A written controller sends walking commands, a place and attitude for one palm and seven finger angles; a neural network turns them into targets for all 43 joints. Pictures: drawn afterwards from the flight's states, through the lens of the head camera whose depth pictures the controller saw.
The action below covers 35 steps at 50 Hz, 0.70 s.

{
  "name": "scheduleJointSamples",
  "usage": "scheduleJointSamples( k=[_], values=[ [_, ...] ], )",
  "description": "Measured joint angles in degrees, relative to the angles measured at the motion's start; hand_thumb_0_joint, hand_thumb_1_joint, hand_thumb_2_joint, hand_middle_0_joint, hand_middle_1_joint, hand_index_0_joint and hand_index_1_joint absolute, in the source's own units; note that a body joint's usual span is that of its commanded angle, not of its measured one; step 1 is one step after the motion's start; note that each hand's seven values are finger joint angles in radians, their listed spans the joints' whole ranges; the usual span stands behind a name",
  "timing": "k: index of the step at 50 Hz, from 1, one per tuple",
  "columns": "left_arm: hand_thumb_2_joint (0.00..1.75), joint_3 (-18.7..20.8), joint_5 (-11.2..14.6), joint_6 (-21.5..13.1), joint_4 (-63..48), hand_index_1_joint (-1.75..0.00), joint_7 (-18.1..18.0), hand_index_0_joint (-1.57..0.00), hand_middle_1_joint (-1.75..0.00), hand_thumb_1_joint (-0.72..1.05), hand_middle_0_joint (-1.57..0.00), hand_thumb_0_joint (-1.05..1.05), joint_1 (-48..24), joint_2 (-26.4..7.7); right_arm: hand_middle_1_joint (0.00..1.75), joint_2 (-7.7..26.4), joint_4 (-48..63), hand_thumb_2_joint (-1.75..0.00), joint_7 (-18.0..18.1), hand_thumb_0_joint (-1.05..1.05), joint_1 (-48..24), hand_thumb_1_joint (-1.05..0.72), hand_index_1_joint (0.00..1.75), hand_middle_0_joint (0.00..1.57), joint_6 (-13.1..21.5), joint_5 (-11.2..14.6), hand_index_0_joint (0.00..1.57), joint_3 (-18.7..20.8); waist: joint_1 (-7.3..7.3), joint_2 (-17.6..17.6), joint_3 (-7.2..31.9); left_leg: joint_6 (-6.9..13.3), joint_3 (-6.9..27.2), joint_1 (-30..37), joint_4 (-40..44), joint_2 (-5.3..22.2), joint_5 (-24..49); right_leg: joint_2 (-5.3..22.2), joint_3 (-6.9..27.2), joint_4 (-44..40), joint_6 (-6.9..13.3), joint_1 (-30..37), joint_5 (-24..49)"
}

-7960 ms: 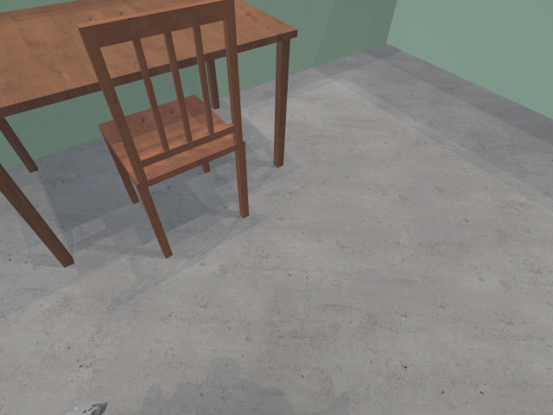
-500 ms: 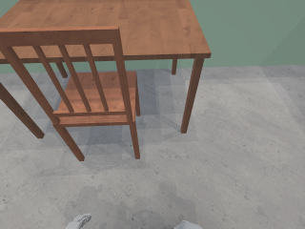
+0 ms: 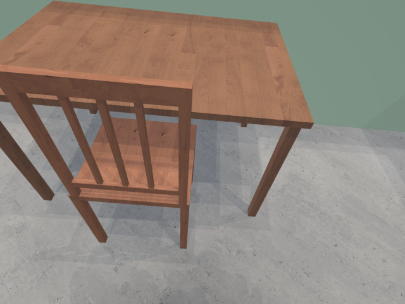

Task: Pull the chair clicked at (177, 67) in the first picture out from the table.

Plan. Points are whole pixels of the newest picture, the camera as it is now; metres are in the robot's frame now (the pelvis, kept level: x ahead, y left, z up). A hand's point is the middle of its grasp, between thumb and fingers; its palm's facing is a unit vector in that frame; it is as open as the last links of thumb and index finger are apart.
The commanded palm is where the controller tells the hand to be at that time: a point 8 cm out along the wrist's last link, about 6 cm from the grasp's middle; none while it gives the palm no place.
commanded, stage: come to a stop and stand still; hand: left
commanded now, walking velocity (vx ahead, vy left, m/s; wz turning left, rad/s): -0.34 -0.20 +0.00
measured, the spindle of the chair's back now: (115, 149) +0.49 +0.29 -0.05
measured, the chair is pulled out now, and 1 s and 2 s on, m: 0.00 0.00 0.00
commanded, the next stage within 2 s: look again from close up in 1.60 s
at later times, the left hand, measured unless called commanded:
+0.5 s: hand out of the picture +0.12 +0.14 -0.15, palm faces +0.04 -0.96 -0.29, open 7.3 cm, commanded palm none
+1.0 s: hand out of the picture +0.01 +0.17 -0.17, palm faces +0.06 -0.98 -0.17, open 7.4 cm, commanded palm none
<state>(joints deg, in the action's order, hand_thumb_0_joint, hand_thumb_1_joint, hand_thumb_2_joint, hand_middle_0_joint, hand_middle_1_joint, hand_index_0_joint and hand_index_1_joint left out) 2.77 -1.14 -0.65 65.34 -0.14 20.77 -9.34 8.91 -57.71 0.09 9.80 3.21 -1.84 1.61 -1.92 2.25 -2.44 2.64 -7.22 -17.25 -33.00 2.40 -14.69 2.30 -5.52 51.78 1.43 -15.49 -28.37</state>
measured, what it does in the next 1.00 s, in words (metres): steps on the spot: right foot, then left foot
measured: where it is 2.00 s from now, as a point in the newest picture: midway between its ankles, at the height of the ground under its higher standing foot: outside the picture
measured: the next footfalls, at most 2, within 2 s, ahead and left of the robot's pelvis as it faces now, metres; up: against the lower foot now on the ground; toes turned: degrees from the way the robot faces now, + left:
right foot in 0.32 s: +0.12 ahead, -0.13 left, +0.00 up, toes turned -5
left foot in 0.80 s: +0.04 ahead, +0.11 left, +0.00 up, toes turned +5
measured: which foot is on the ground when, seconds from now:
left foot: down 0.00-0.34, up 0.36-0.78, down 0.80-1.00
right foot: up 0.00-0.30, down 0.32-0.82, up 0.84-1.00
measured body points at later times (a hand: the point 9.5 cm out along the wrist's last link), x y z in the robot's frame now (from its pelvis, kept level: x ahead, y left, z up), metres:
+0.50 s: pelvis +0.05 -0.05 +0.01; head +0.09 -0.08 +0.45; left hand +0.11 +0.19 -0.13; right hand +0.09 -0.28 -0.17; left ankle -0.01 +0.09 -0.66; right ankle +0.08 -0.13 -0.73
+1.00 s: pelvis +0.02 -0.01 +0.01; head +0.03 +0.00 +0.46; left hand +0.01 +0.22 -0.15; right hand +0.00 -0.23 -0.14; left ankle -0.03 +0.11 -0.73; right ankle +0.01 -0.13 -0.71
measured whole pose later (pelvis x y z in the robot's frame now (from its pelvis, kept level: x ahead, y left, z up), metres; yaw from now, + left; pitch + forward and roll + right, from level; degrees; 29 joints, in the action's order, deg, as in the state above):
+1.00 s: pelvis +0.02 -0.01 +0.01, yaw +0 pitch +1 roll +1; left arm 2.6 -1.1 1.8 63.9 -0.1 17.0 -10.6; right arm 6.4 -64.1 2.0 19.3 -0.1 -1.6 0.2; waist -0.2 2.4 0.6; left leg -0.2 -0.1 -5.4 -19.8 0.1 -14.9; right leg 1.4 -2.4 38.7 -1.0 -17.4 -20.9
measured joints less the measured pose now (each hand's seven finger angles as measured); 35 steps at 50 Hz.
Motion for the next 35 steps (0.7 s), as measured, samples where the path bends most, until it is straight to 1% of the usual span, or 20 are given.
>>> scheduleJointSamples(
  k=[1, 2, 4, 7, 9, 13, 15, 16, 18, 20, 21, 23, 24, 26, 28, 30, 35],
  values=[
    [0.9, 0.04, -0.05, 0.19, 0.08, -0.3, 0.08, -0.2, -0.3, 0.91, -0.2, 0.0, -0.41, -0.04, 0.3, -0.44, -0.13, -0.9, 0.28, 0.01, 0.45, -0.92, 0.3, 0.19, -0.04, 0.09, 0.19, -0.22, 0.2, 0.07, -0.08, 0.11, -0.26, 1.23, 1.34, -0.31, -0.02, 0.17, 0.43, 4.43, -0.01, -2.46, 0.74],
    [0.9, 0.05, -0.1, 0.29, 0.0, -0.3, 0.11, -0.2, -0.3, 0.91, -0.2, 0.01, -0.93, -0.05, 0.3, -0.75, -0.3, -0.9, 0.89, 0.0, 0.94, -0.93, 0.3, 0.19, 0.0, 0.38, 0.19, 0.02, 0.38, 0.14, -0.13, -0.14, -0.48, 2.53, 3.12, -0.68, 0.53, 0.5, 0.79, 6.97, -0.25, -4.55, 2.2],
    [0.9, -0.06, 0.06, 0.41, -0.51, -0.3, -0.13, -0.2, -0.3, 0.91, -0.2, 0.01, -2.23, -0.03, 0.3, -0.56, -1.07, -0.9, 1.87, 0.0, 1.66, -0.95, 0.3, 0.2, -0.02, 0.73, 0.2, 0.19, 0.65, 0.3, -0.23, 0.06, -0.8, 4.88, 6.66, -1.55, 1.6, 1.27, 1.52, 6.78, -1.24, -7.25, 5.63],
    [0.9, -0.36, 0.27, 0.93, -1.8, -0.3, -0.94, -0.2, -0.3, 0.91, -0.2, 0.01, -4.37, -0.03, 0.3, -0.4, -2.81, -0.9, 2.2, 0.0, 2.45, -0.96, 0.3, 0.2, -0.96, 0.83, 0.2, -0.54, 0.85, 0.35, -0.38, 0.04, -0.62, 7.12, 9.67, -2.22, 2.28, 1.78, 2.43, -0.06, -2.61, -7.96, 8.61],
    [0.9, -0.54, 0.27, 1.41, -2.51, -0.3, -1.23, -0.2, -0.3, 0.91, -0.2, 0.0, -5.76, -0.09, 0.3, -0.59, -3.88, -0.9, 2.29, 0.0, 2.65, -0.95, 0.3, 0.2, -1.87, 0.84, 0.2, -0.7, 1.1, 0.26, -0.7, -0.32, -0.38, 7.91, 9.88, -2.23, 1.8, 1.83, 2.57, -4.87, -2.99, -7.07, 9.01],
    [0.9, -0.4, 0.03, 2.5, -3.86, -0.3, -1.52, -0.2, -0.3, 0.92, -0.2, 0.0, -7.91, -0.56, 0.3, -1.09, -4.79, -0.9, 2.26, 0.01, 2.7, -0.94, 0.3, 0.2, -3.48, 0.7, 0.2, 0.0, 1.79, -0.28, -1.54, -1.45, -0.32, 8.31, 8.01, -1.63, -0.17, 1.33, 2.09, -11.21, -2.74, -4.56, 9.26],
    [0.9, -0.21, -0.01, 2.44, -4.61, -0.3, -1.5, -0.2, -0.3, 0.92, -0.2, 0.0, -8.55, -0.92, 0.3, -1.13, -4.76, -0.9, 2.13, 0.01, 2.84, -0.94, 0.3, 0.2, -4.01, 0.67, 0.2, 0.5, 2.01, -0.73, -1.92, -2.28, -0.43, 7.89, 6.11, -1.19, -1.5, 0.97, 1.72, -15.32, -2.37, -2.54, 12.21],
    [0.9, -0.12, -0.06, 2.19, -4.99, -0.3, -1.5, -0.2, -0.3, 0.92, -0.2, 0.0, -8.68, -1.14, 0.3, -1.1, -4.68, -0.9, 2.02, 0.01, 2.98, -0.93, 0.3, 0.2, -4.25, 0.71, 0.2, 0.73, 2.03, -0.88, -1.97, -2.79, -0.52, 7.38, 4.65, -1.03, -2.42, 0.89, 1.62, -17.9, -2.02, -1.28, 15.3],
    [0.9, -0.07, -0.25, 1.52, -5.23, -0.3, -1.65, -0.2, -0.3, 0.92, -0.2, 0.0, -9.35, -0.81, 0.3, -0.36, -4.43, -0.9, 1.73, 0.01, 2.6, -0.93, 0.3, 0.2, -4.87, 1.0, 0.2, 1.33, 2.4, -2.85, -2.41, -3.61, 0.4, 5.3, 0.05, 0.22, -4.65, -0.36, 0.94, -17.9, -0.19, -1.17, 13.04],
    [0.9, -0.23, -0.18, 1.03, -5.63, -0.3, -1.71, -0.2, -0.3, 0.92, -0.2, 0.0, -10.1, -0.4, 0.3, 0.35, -3.92, -0.9, 1.76, 0.01, 2.1, -0.92, 0.3, 0.2, -5.82, 1.25, 0.2, 1.82, 2.76, -3.86, -2.77, -3.95, 3.26, 1.72, -9.1, -0.82, -12.55, -0.56, 0.44, -17.71, 1.17, -1.41, 11.85],
    [0.9, -0.29, -0.17, 0.95, -5.85, -0.3, -1.8, -0.2, -0.3, 0.91, -0.2, 0.0, -10.5, -0.18, 0.3, 0.69, -3.77, -0.9, 1.79, 0.01, 1.79, -0.92, 0.3, 0.2, -6.21, 1.31, 0.2, 2.01, 2.73, -4.08, -2.94, -4.11, 4.57, -0.08, -14.32, -1.63, -14.59, -0.47, 0.33, -18.22, 1.57, -1.28, 12.04],
    [0.9, -0.33, -0.15, 1.07, -6.31, -0.3, -1.99, -0.2, -0.3, 0.91, -0.2, 0.0, -11.2, 0.35, 0.3, 1.43, -3.5, -0.9, 1.71, 0.01, 1.17, -0.92, 0.3, 0.2, -6.7, 1.32, 0.19, 2.33, 2.45, -4.47, -3.15, -4.53, 6.25, -2.96, -22.98, -2.77, -15.12, -0.32, 0.28, -19.75, 1.78, -0.88, 13.2],
    [0.9, -0.35, -0.14, 1.16, -6.57, -0.3, -2.07, -0.2, -0.3, 0.91, -0.2, 0.0, -11.44, 0.62, 0.3, 1.81, -3.33, -0.9, 1.62, 0.01, 0.87, -0.92, 0.3, 0.2, -6.88, 1.28, 0.19, 2.44, 2.3, -4.68, -3.13, -4.8, 6.76, -3.94, -25.81, -3.05, -14.48, -0.29, 0.27, -20.52, 1.82, -0.74, 13.82],
    [0.9, -0.37, -0.14, 1.24, -7.11, -0.3, -2.15, -0.2, -0.3, 0.91, -0.2, 0.0, -11.7, 1.0, 0.3, 2.41, -2.92, -0.9, 1.34, 0.01, 0.34, -0.92, 0.3, 0.19, -7.2, 1.13, 0.19, 2.55, 2.06, -4.86, -2.93, -5.4, 7.48, -5.07, -28.71, -3.2, -12.78, -0.16, 0.26, -21.9, 1.82, -0.63, 14.94],
    [0.9, -0.33, -0.22, 1.22, -7.54, -0.3, -2.16, -0.2, -0.3, 0.91, -0.2, 0.0, -11.8, 1.17, 0.3, 2.79, -2.48, -0.9, 1.06, 0.01, -0.07, -0.92, 0.3, 0.19, -7.34, 1.0, 0.19, 2.56, 1.77, -4.74, -2.66, -5.88, 7.89, -5.01, -28.26, -2.94, -11.61, 0.03, 0.29, -23.05, 1.79, -0.59, 15.96],
    [0.9, -0.31, -0.35, 1.24, -7.86, -0.3, -2.03, -0.2, -0.3, 0.91, -0.2, 0.0, -11.69, 1.14, 0.3, 2.96, -2.08, -0.9, 0.8, 0.01, -0.34, -0.92, 0.3, 0.19, -7.33, 0.95, 0.19, 2.46, 1.4, -4.38, -2.29, -6.07, 7.96, -3.96, -25.12, -2.4, -11.0, 0.23, 0.33, -23.98, 1.71, -0.65, 16.9],
    [0.9, -0.12, -0.72, 1.43, -7.71, -0.3, -1.39, -0.2, -0.3, 0.91, -0.2, 0.0, -10.46, 0.33, 0.3, 2.76, -1.45, -0.9, 0.25, 0.01, -0.3, -0.91, 0.3, 0.19, -6.46, 1.01, 0.19, 1.77, 0.17, -3.08, -0.82, -5.25, 7.31, 1.06, -12.17, -1.14, -10.32, 0.25, 0.62, -25.62, 1.22, -1.28, 19.01]
  ],
)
